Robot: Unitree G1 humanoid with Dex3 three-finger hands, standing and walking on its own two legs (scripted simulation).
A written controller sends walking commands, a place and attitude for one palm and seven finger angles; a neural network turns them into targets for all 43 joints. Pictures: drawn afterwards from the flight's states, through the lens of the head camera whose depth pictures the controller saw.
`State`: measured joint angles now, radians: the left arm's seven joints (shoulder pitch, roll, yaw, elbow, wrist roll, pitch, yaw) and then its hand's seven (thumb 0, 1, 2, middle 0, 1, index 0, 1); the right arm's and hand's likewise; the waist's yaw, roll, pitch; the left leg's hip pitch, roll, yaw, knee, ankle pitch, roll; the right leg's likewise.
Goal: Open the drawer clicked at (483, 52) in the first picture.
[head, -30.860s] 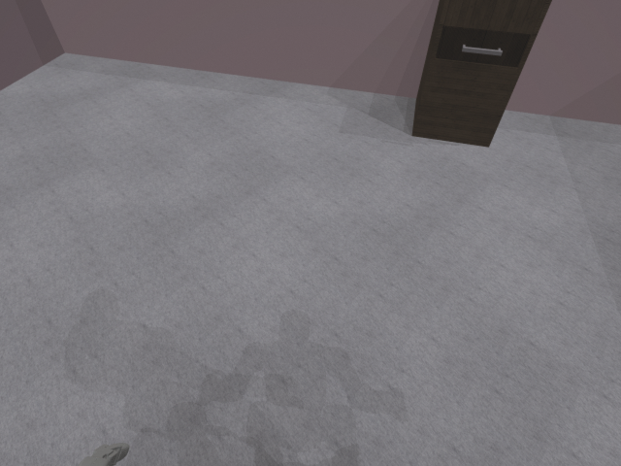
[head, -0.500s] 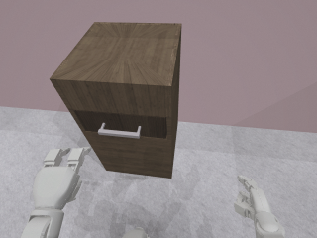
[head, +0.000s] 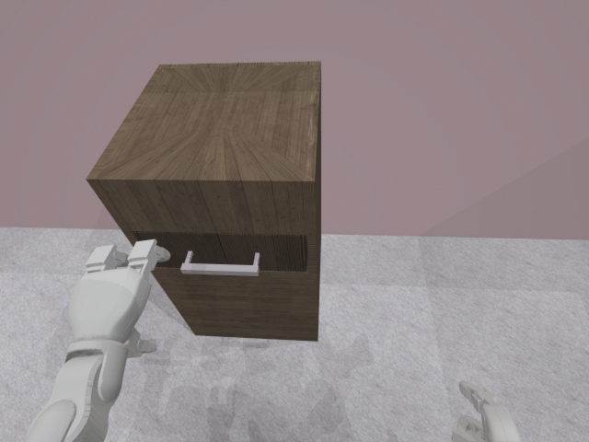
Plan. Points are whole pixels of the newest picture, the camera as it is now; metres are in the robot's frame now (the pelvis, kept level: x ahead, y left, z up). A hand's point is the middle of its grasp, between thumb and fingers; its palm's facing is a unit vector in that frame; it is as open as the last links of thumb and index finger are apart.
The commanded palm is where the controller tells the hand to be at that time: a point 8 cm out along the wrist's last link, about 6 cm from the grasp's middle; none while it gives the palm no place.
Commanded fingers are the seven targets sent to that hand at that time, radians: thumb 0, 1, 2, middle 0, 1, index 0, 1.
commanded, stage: raise the hand with hooked fingers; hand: left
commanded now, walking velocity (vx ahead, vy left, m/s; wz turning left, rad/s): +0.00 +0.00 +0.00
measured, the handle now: (221, 262) +0.51 +0.24 -0.22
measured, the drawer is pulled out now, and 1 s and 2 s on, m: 0.00 0.00 0.00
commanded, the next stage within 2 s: move the hooked fingers above the handle in 0.78 s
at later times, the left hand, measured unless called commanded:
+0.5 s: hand (118, 264) +0.31 +0.26 +0.09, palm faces +0.00 -0.09 -1.00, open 13.8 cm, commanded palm +0.28 +0.26 +0.15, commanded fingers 0.00 -0.50 0.30 -0.30 -1.20 -0.30 -1.20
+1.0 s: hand (144, 274) +0.31 +0.24 +0.07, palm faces -0.06 -0.10 -0.99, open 13.8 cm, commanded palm +0.29 +0.24 +0.13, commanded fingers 0.00 -0.50 0.30 -0.30 -1.20 -0.30 -1.20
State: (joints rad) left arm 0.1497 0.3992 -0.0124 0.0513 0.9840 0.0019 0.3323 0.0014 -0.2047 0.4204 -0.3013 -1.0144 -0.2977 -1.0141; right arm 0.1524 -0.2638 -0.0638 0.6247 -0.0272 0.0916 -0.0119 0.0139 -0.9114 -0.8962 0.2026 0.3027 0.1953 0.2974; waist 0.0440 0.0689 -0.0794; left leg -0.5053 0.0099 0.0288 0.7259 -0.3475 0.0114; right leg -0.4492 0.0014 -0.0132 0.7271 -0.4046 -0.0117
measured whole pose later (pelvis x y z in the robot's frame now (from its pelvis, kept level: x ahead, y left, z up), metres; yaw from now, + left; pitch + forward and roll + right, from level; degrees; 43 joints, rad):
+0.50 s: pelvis +0.00 +0.02 +0.02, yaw +0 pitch +3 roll +0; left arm -0.09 0.48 -0.06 0.11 0.92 0.03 0.06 0.00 -0.48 0.30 -0.32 -1.20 -0.31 -1.20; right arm 0.15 -0.23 0.00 0.60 0.01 0.13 -0.01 0.01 -0.91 -0.90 0.21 0.30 0.20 0.30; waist 0.06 0.08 -0.03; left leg -0.33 -0.01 0.03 0.53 -0.26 0.04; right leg -0.26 -0.02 -0.01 0.51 -0.30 0.01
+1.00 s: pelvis +0.01 +0.00 +0.02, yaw +0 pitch +4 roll +0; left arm -0.06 0.46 -0.06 0.19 0.92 0.01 0.09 0.00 -0.49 0.30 -0.32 -1.20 -0.31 -1.20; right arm 0.15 -0.25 -0.02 0.61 0.03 0.12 -0.01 0.01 -0.91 -0.90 0.20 0.30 0.20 0.30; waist 0.05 0.08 -0.05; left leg -0.33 0.01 0.03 0.51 -0.25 0.01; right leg -0.28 0.00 -0.01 0.52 -0.31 -0.01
